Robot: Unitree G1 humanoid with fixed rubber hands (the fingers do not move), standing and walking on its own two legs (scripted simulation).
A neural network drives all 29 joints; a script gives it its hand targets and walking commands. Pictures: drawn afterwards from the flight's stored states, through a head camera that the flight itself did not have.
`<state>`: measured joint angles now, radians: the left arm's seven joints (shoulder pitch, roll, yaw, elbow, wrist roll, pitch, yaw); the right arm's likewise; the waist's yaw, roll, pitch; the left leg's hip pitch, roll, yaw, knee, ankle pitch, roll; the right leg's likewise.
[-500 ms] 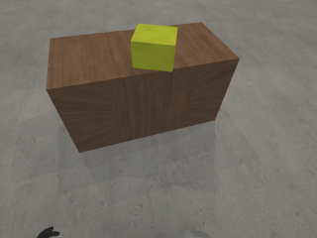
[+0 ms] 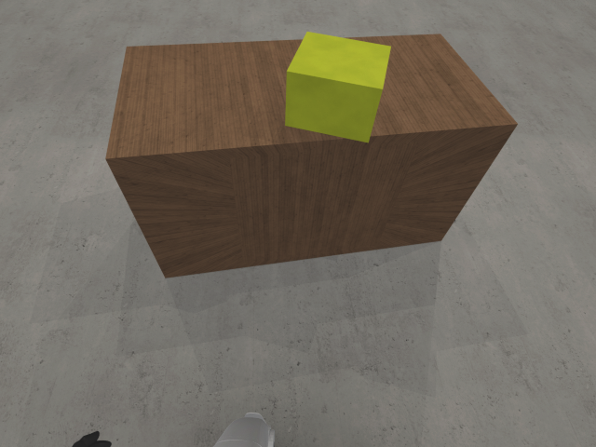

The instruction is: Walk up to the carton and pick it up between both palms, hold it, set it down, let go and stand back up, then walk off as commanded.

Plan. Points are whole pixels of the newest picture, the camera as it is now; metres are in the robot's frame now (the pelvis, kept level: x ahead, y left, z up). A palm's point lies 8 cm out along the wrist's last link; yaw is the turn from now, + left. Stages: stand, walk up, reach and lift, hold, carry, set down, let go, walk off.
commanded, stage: walk up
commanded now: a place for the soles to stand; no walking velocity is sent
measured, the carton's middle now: (337, 86) +0.94 -0.10 -0.07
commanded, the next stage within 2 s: none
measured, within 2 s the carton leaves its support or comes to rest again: neither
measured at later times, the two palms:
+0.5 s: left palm out of the picture +0.10 +0.30 -0.09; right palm out of the picture +0.10 -0.34 -0.08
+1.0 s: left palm out of the picture +0.10 +0.30 -0.08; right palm (561, 436) +0.14 -0.35 -0.09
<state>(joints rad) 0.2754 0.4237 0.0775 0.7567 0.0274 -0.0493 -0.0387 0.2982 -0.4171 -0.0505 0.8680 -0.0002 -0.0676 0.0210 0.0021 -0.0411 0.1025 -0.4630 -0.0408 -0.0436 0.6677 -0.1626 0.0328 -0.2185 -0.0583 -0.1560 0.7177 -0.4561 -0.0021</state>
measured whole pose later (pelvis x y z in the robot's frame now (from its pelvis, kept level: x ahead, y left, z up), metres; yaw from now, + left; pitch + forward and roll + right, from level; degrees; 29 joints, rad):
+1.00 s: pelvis +0.04 -0.03 +0.00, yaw +5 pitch -3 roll +2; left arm 0.25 0.41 0.08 0.79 0.02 -0.02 -0.02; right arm 0.24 -0.42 -0.03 0.87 0.00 -0.06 -0.03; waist 0.00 -0.03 0.08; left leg -0.33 -0.06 -0.06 0.77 -0.35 0.02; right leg -0.31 -0.04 -0.03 0.77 -0.39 -0.02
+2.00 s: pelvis +0.03 -0.03 -0.01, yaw +9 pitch -4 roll +2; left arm 0.23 0.41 0.08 0.82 0.02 -0.01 -0.02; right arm 0.24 -0.44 -0.02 0.87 0.00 -0.05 -0.03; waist 0.00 -0.04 0.10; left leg -0.40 -0.05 -0.07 0.82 -0.37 0.01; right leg -0.31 -0.03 -0.04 0.84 -0.45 -0.03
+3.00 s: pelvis +0.03 -0.02 +0.00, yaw +11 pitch -5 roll +1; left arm 0.23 0.42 0.08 0.80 0.02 0.02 -0.02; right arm 0.27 -0.44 -0.05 0.87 0.00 -0.08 -0.03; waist 0.00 -0.04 0.12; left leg -0.34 -0.06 -0.07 0.70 -0.29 0.04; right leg -0.35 -0.02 -0.01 0.99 -0.54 -0.03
